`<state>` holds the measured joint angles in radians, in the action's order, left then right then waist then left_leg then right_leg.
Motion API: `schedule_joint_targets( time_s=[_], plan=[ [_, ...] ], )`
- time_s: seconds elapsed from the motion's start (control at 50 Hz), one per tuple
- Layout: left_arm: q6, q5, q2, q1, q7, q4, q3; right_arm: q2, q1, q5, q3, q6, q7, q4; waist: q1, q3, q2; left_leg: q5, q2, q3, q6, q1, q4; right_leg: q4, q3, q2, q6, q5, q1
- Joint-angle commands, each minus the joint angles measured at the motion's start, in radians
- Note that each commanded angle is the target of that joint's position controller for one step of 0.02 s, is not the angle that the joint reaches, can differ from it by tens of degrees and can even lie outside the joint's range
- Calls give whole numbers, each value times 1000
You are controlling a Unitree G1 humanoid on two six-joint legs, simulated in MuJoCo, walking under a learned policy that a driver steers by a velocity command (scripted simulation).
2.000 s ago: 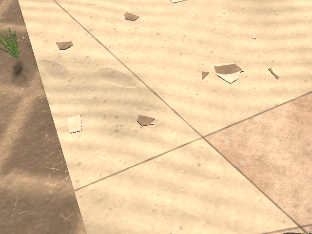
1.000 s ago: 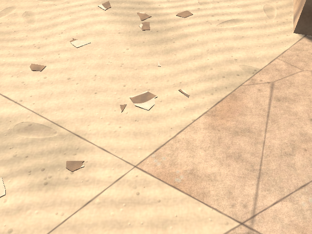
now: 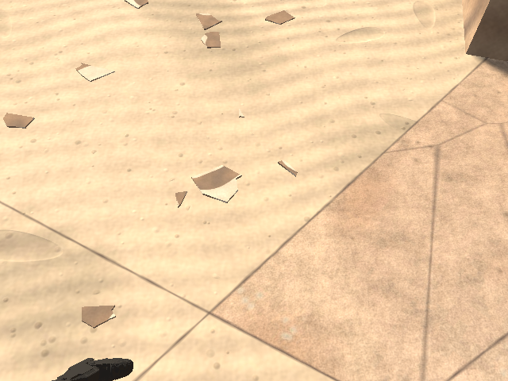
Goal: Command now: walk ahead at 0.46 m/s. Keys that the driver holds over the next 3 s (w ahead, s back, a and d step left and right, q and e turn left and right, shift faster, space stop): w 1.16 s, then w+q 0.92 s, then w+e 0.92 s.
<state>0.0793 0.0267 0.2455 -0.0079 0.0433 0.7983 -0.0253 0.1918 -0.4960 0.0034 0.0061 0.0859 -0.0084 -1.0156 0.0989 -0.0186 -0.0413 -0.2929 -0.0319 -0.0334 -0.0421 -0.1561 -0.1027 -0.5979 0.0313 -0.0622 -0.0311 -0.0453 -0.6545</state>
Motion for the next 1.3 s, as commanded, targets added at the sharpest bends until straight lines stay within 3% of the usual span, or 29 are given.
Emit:
schedule_joint_targets(
  time_s=[0.02, 0.06, 0.1, 0.12, 0.14, 0.16, 0.18, 0.22, 0.26, 0.38, 0.52, 0.6, 0.64, 0.66, 0.68, 0.7, 0.72, 0.74, 0.8, 0.92, 1.0, 1.1, 1.16, 1.2, 1.22, 1.24, 1.26, 1.28, 1.3],
  plan=[
    [26, 4, 70, -159, 16, -108, -12, 193, -31, 9, 46, -4, -10, 20, -38, -127, 133, 481, 281, 82, -118, 45, -7, 91, 4, 23, -30, 5, 3],
    [29, 2, 113, -81, 15, -90, -31, 219, -2, 3, 58, -16, -12, 29, -97, -47, 167, 804, 291, 70, -98, -16, -128, 92, 24, 67, -61, 67, 131],
    [21, 6, 189, 198, -2, -6, -73, 217, 25, -10, 60, -37, -11, 45, -233, 135, 179, 1015, 239, 28, -56, 47, -466, 96, 48, 105, -111, 70, 492],
    [14, -11, 247, 383, -16, 36, -88, 183, 21, -24, 45, -36, -11, 73, -282, 276, 79, 690, 189, 21, -36, 316, -774, 42, -172, -82, -172, 109, 838],
    [14, -25, 282, 431, -10, 60, -93, 17, -123, -15, 2, -14, 5, 75, -181, 429, -217, -167, -31, 73, 27, 693, -1136, 187, -702, -323, -347, 375, 1128],
    [16, -17, 189, 390, -10, 61, -68, 121, -46, 15, 24, 17, 10, 70, -218, 372, -141, -252, -3, 200, 4, 791, -1278, 306, -792, -301, -311, 457, 1053],
    [18, -13, 153, 298, -14, 51, -56, 182, 63, 45, 43, 36, 14, 113, -194, 199, -100, -176, 48, 171, -10, 857, -1299, 329, -620, -271, -264, 402, 896],
    [30, -26, 113, 179, -8, 36, -43, 189, 151, 33, 52, 43, 0, 135, -127, 72, 37, -21, 140, 132, -12, 776, -1196, 387, -396, -203, -223, 175, 606],
    [39, -36, 82, 163, -4, 53, -34, 150, 114, 23, 53, 18, -3, 133, -75, 56, -10, 14, 179, 132, -7, 693, -1135, 439, -292, -153, -221, 119, 497],
    [39, -26, 154, 252, -31, 101, -47, 137, 294, -1, 51, -8, -8, 211, -97, -41, 10, 215, 211, 93, 54, 820, -821, 516, -171, -129, -226, 72, 438],
    [13, -5, 182, 392, -41, 154, -50, 125, 528, 16, 36, 11, 25, 286, -184, -63, 6, 376, 138, 43, 39, 789, -470, 464, -109, -145, -177, 49, 599],
    [-13, -5, 205, 381, -48, 162, -61, 172, 498, 17, 51, 20, 44, 304, -130, -24, -26, 234, 102, 35, -14, 705, -405, 342, -123, -197, -138, -123, 722],
    [-24, -15, 181, 355, -49, 149, -51, 246, 237, 13, 92, 22, 35, 229, -2, 139, -12, 236, 63, 1, -68, 339, -384, 33, -54, -114, -91, -331, 646],
    [-21, -41, 130, 375, -51, 120, -28, 328, 52, 2, 114, 15, 25, 196, 44, 301, 132, 248, 265, 237, -133, 36, -405, -308, 2, -40, -55, -34, 438],
    [4, -25, 4, 499, -38, 123, 4, 370, 33, -4, 119, 11, 36, 176, -33, 392, 394, 22, 437, 716, -283, -236, -250, -595, -45, 141, -7, 596, 55],
    [24, 0, 131, 429, -34, 134, -22, 259, 62, 2, 91, 14, 39, 191, 0, 327, 251, -87, 408, 725, -243, -190, -195, -701, -158, 79, -24, 618, -55],
    [38, 20, 174, 336, -30, 106, -35, 222, 147, 2, 78, 17, 36, 208, -13, 192, 192, -32, 378, 570, -201, -60, -182, -702, -138, 31, -42, 519, -103],
    [41, 15, 163, 293, -37, 100, -34, 208, 223, -2, 72, 18, 36, 224, -45, 124, 105, 93, 341, 459, -185, 76, -158, -662, -112, -22, -36, 423, -63],
    [12, -8, 116, 304, -41, 107, -39, 162, 278, -14, 61, 26, 42, 221, -109, 64, 112, 257, 265, 291, -176, 268, -74, -545, -108, -80, -16, 307, 59],
    [-8, -26, 90, 160, -44, 56, -40, 204, 192, -5, 73, 22, 18, 169, -92, -7, 92, 360, 243, 161, -182, 269, -9, -280, -87, -85, 33, 87, -58],
    [4, -19, 67, 25, -32, 18, -30, 217, 136, 3, 75, 14, 6, 137, -49, -38, 99, 322, 214, 94, -154, 254, 5, -56, -45, -46, 32, -66, -9],
    [18, -9, 74, -90, -7, -33, -25, 226, 70, 11, 83, -8, -2, 87, -26, -74, 102, 363, 278, 100, -148, 98, -54, 64, -46, -23, 0, -3, -41],
    [27, -7, 110, -38, 5, -31, -38, 243, 98, 14, 92, -22, -8, 84, -75, -32, 128, 562, 300, 99, -123, 39, -149, 98, -22, 11, -40, 102, 68],
    [29, -12, 179, 203, -6, 38, -79, 225, 122, 11, 83, -32, -8, 92, -199, 114, 122, 775, 226, 65, -83, 129, -429, 124, 10, 58, -86, 92, 436],
    [29, -28, 254, 394, -18, 75, -100, 189, 113, -5, 65, -31, -7, 118, -256, 269, 19, 491, 159, 31, -48, 355, -738, 88, -190, -126, -149, 79, 767],
    [22, -29, 313, 444, -17, 97, -111, 44, -25, 1, 26, -9, 4, 120, -181, 398, -245, -234, -29, 46, 15, 756, -1080, 194, -657, -360, -305, 249, 1091],
    [23, -21, 210, 430, -19, 88, -85, 165, 41, 30, 53, 11, 5, 106, -226, 367, -142, -293, 12, 184, 3, 855, -1202, 274, -706, -340, -276, 381, 1042],
    [26, -20, 167, 345, -25, 75, -72, 218, 134, 52, 71, 20, 5, 137, -212, 212, -108, -205, 62, 169, -11, 913, -1213, 299, -541, -312, -221, 357, 904],
    [30, -24, 138, 266, -25, 63, -62, 213, 178, 49, 72, 20, -3, 145, -178, 136, -40, -107, 117, 145, -10, 873, -1170, 332, -421, -276, -188, 287, 756]
  ],
)
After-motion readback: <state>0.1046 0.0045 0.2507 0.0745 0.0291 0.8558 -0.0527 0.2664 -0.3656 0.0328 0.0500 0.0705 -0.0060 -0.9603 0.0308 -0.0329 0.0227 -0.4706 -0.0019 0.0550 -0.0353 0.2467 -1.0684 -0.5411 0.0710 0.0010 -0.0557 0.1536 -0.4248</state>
